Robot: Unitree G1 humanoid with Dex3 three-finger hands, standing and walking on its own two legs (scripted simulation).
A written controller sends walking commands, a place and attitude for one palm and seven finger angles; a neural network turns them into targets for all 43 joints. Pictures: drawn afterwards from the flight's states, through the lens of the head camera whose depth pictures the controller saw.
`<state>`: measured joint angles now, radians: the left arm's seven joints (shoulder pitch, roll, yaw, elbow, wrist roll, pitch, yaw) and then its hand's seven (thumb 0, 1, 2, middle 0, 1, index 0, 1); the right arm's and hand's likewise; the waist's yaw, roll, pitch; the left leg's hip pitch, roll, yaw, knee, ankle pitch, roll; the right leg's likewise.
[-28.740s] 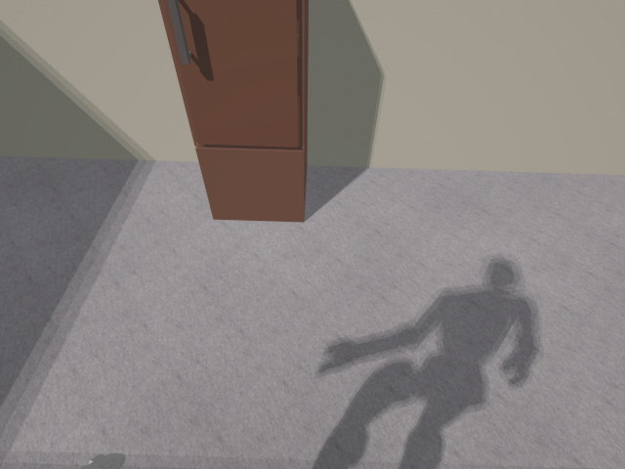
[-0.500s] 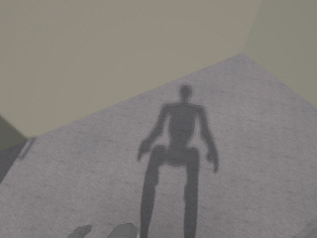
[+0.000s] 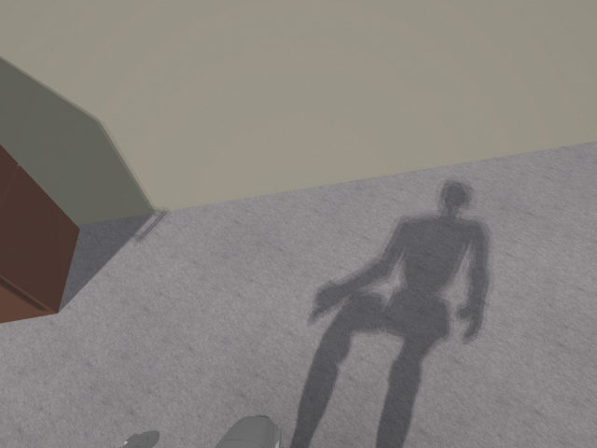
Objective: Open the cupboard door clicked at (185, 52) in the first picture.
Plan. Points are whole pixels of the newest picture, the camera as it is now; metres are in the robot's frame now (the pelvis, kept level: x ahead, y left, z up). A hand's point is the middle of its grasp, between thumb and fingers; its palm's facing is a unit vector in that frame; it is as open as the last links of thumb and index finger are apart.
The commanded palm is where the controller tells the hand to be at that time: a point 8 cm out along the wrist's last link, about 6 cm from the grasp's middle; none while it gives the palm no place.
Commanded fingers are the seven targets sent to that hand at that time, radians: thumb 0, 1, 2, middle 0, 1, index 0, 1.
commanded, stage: turn to face it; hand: left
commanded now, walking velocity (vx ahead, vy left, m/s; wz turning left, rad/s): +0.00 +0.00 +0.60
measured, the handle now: out of the picture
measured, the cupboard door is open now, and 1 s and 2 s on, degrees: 51 51 51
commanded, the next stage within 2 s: take the last steps up to it in 1.54 s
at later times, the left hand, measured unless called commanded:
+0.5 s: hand out of the picture +0.03 +0.23 -0.16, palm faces +0.33 -0.90 -0.28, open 7.4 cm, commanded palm none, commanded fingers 0.00 0.90 0.90 -0.20 -0.30 -0.20 -0.30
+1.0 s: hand out of the picture -0.06 +0.18 -0.18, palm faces +0.61 -0.76 -0.23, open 7.4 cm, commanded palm none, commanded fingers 0.00 0.90 0.90 -0.20 -0.30 -0.20 -0.30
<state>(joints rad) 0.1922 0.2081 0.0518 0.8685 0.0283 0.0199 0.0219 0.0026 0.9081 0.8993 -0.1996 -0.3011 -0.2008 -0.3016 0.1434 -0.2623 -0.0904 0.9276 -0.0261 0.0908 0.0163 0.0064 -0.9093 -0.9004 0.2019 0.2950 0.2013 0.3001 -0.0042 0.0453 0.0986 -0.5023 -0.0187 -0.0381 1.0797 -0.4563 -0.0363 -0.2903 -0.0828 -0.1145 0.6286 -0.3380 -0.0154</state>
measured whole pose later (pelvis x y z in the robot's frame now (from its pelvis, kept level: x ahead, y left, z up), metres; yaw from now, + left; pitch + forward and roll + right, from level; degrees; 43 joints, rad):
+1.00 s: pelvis +0.01 -0.02 -0.01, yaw +37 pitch +1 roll +0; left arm 0.20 0.24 0.07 0.92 0.02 0.07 0.01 0.00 0.91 0.90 -0.20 -0.30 -0.20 -0.30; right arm 0.13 -0.22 -0.06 0.90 -0.03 0.04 0.01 0.00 -0.91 -0.90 0.20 0.29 0.20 0.30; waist 0.00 -0.05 0.10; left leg -0.34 0.01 0.05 0.65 -0.32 0.02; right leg -0.43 -0.13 -0.10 1.03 -0.53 0.07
